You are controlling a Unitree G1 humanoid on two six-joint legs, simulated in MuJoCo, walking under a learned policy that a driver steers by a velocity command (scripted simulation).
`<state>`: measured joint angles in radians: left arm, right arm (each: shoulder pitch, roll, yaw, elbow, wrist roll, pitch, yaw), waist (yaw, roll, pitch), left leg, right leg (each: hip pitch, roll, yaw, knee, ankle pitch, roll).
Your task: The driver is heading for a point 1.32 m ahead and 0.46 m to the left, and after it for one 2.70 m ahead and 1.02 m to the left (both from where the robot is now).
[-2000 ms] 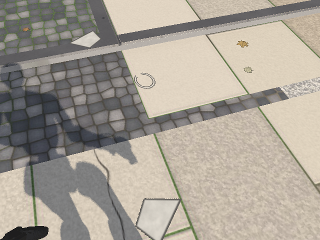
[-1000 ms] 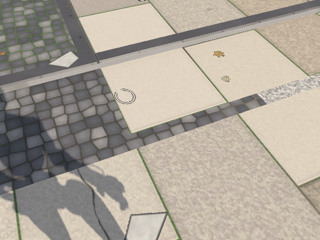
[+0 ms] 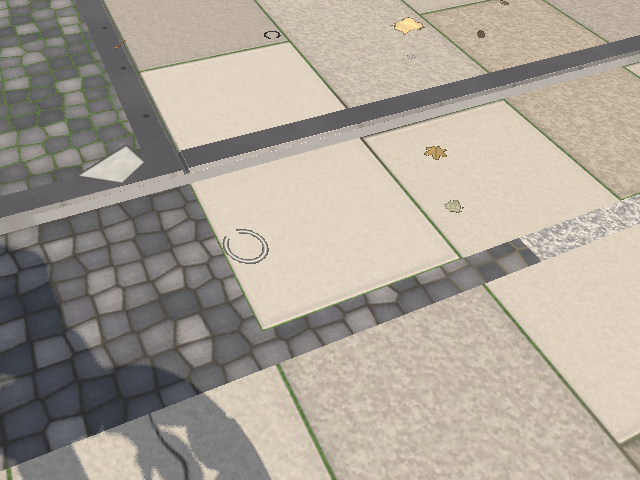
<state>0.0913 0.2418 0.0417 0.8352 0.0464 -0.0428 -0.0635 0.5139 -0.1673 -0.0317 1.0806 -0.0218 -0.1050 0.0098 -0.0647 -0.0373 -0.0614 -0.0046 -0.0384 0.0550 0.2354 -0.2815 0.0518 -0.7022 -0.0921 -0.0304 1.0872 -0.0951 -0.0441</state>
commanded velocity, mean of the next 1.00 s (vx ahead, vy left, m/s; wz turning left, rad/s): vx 0.97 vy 0.00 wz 0.53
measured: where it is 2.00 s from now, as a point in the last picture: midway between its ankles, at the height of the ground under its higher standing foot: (199, 231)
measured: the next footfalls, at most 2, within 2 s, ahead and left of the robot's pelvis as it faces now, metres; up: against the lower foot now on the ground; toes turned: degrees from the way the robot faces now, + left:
right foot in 0.22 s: +0.37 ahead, -0.11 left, +0.00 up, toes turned -5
left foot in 0.70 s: +0.78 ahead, +0.04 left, +0.00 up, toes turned +22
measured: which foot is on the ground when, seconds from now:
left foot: down 0.00-0.24, up 0.26-0.68, down 0.70-1.00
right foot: up 0.00-0.20, down 0.22-0.70, up 0.72-1.00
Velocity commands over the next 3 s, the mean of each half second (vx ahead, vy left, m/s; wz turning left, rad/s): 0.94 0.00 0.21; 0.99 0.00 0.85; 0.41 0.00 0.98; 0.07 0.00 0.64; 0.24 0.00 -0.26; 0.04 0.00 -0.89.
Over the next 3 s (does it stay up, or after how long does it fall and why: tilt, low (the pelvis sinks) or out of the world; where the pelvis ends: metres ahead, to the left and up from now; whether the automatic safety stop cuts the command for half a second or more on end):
stays up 1.27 0.36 0.00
